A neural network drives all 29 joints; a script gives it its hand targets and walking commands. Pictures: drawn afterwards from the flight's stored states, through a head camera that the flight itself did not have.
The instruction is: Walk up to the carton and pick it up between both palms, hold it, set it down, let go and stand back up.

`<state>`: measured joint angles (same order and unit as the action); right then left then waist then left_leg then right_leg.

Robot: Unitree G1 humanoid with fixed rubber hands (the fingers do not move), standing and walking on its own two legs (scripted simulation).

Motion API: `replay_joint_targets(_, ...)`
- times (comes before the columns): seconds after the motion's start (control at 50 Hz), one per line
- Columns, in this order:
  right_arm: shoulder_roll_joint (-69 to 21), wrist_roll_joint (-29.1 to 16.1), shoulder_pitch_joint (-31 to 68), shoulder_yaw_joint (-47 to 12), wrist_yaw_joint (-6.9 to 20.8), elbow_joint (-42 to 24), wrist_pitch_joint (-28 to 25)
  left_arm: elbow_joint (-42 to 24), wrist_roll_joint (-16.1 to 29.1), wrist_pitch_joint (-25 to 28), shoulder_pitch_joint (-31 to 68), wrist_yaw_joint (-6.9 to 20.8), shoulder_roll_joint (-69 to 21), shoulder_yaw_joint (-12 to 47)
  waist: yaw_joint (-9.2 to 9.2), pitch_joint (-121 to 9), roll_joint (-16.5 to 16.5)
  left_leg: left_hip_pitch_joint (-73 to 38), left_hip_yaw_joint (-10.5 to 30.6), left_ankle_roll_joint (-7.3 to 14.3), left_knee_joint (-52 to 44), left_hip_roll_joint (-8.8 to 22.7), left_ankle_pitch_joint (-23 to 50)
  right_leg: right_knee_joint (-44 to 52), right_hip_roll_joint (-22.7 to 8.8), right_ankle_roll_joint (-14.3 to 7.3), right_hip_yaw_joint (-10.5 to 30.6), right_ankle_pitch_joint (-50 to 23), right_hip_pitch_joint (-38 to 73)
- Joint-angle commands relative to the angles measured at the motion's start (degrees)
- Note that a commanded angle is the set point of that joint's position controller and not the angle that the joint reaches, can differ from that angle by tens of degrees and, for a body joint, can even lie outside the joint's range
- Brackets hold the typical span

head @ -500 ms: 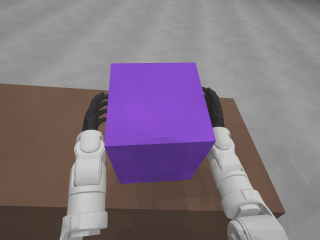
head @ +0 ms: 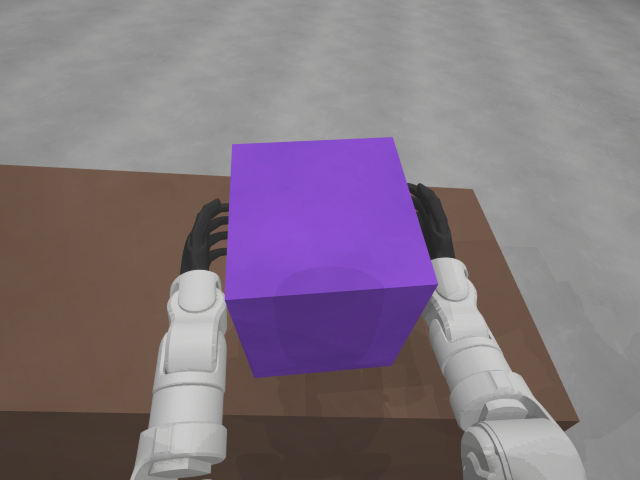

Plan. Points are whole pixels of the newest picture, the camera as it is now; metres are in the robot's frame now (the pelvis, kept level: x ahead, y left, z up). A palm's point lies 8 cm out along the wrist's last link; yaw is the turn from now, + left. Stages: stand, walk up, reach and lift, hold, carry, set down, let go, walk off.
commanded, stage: set down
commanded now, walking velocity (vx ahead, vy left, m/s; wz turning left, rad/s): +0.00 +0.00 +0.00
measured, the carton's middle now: (319, 265) +0.39 +0.00 +0.07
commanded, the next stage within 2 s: none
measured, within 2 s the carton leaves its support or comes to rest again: neither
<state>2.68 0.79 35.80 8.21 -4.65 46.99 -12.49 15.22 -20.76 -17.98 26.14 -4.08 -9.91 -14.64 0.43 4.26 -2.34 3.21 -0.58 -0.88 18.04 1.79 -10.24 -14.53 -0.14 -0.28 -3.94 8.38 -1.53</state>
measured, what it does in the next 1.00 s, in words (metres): stands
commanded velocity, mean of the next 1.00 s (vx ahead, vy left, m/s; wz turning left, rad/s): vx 0.00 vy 0.00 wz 0.00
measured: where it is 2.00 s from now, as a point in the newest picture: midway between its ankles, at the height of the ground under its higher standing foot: outside the picture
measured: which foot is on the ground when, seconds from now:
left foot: down 0.00-1.00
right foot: down 0.00-1.00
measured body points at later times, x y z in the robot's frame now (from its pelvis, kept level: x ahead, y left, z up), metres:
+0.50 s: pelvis +0.00 -0.03 +0.00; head +0.03 -0.02 +0.45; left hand +0.38 +0.12 +0.07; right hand +0.42 -0.17 +0.09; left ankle +0.00 +0.12 -0.75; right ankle +0.00 -0.11 -0.75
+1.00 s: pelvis +0.00 -0.02 +0.00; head +0.06 -0.02 +0.44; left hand +0.39 +0.12 +0.03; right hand +0.43 -0.17 +0.06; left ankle +0.00 +0.12 -0.75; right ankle +0.00 -0.11 -0.75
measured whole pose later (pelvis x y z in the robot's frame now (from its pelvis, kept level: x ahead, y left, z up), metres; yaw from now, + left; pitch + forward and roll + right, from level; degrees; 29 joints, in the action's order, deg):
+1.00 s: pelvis +0.00 -0.02 +0.00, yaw -2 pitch +9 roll +0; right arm 3.0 12.9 44.9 21.3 0.5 64.0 -20.4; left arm 39.0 -19.4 2.3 31.6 -7.9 -10.7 -23.7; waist -3.2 -1.9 -0.4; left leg 17.1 -2.5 -2.6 16.6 3.7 -7.8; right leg -16.9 1.4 -2.3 -3.2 7.6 -17.9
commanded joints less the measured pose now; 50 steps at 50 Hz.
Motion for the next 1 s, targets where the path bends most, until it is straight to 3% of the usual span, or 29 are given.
replay_joint_targets(0.0, -24.1, 3.5, 31.0, -12.4, 7.1, -6.5, -3.3, -1.8, 3.7, 6.1, 31.1, 5.5, -25.4, 22.9, 0.34, -23.7, 3.0, -7.0, -2.8, -0.9, -0.6, -0.8, 16.8, -0.1, 2.3, -0.3, -4.0, -12.7, 1.4)
replay_joint_targets(0.2, -26.5, 5.8, 32.8, -9.8, 9.0, 0.8, -4.5, 4.9, 3.5, 11.7, 35.6, 3.2, -25.9, 18.4, -2.37, -26.2, 1.8, -3.4, -3.5, -0.1, -1.4, -0.6, 15.9, -0.7, 1.8, -0.1, -2.7, -15.0, 1.0)
replay_joint_targets(0.38, -30.3, 8.3, 32.1, -9.3, 8.6, 4.9, -5.6, 8.9, 3.4, 17.0, 38.7, 3.1, -26.1, 15.0, -2.86, -30.7, -0.2, 3.7, -4.0, 0.7, -2.3, -1.3, 14.1, -3.8, 0.5, 1.7, -0.7, -26.0, 7.2)
replay_joint_targets(0.5, -32.1, 10.4, 31.7, -7.8, 8.5, 7.5, -6.4, 11.0, 3.2, 20.2, 40.2, 2.9, -26.2, 13.8, -2.76, -32.6, -0.9, 7.2, -4.2, 1.0, -2.8, -1.4, 13.1, -5.3, 0.1, 2.5, 0.0, -29.2, 8.9)
replay_joint_targets(0.64, -32.3, 12.4, 31.8, -5.2, 8.9, 10.3, -7.6, 13.3, 2.4, 23.4, 41.0, 2.0, -26.1, 12.2, -3.03, -34.3, -0.7, 8.7, -4.4, 0.9, -2.4, -1.3, 14.2, -5.9, 0.4, 2.3, 0.1, -28.8, 7.6)
replay_joint_targets(0.88, -29.6, 14.8, 32.3, 0.7, 10.4, 15.0, -8.1, 15.6, 1.1, 25.5, 40.7, -0.4, -26.2, 10.1, -3.49, -35.3, 1.4, 4.3, -4.5, 0.0, -0.6, -0.2, 17.8, -4.0, 1.7, 0.0, -0.8, -19.7, -1.9)
replay_joint_targets(0.98, -28.7, 15.7, 32.6, 2.5, 10.7, 16.7, -8.4, 16.7, 0.7, 26.2, 39.9, -1.1, -26.1, 9.2, -3.53, -36.2, 1.4, 4.0, -4.6, -0.2, 0.3, 0.0, 19.9, -4.0, 1.9, -0.4, -0.9, -20.1, -3.9)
